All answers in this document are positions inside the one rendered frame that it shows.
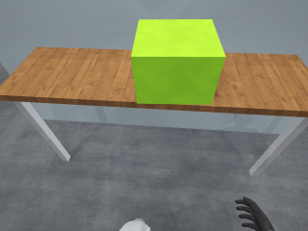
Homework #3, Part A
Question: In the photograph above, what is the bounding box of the left robot thigh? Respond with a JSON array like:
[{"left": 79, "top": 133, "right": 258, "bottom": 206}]
[{"left": 119, "top": 220, "right": 151, "bottom": 231}]

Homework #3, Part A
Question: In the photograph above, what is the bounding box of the robot right hand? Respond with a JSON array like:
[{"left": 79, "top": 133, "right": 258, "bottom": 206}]
[{"left": 235, "top": 196, "right": 275, "bottom": 231}]

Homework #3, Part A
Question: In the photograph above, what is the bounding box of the carton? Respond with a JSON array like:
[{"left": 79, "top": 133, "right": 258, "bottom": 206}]
[{"left": 131, "top": 19, "right": 226, "bottom": 105}]

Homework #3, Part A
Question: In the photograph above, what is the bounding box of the table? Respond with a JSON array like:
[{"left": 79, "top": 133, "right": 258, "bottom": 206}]
[{"left": 0, "top": 47, "right": 308, "bottom": 177}]

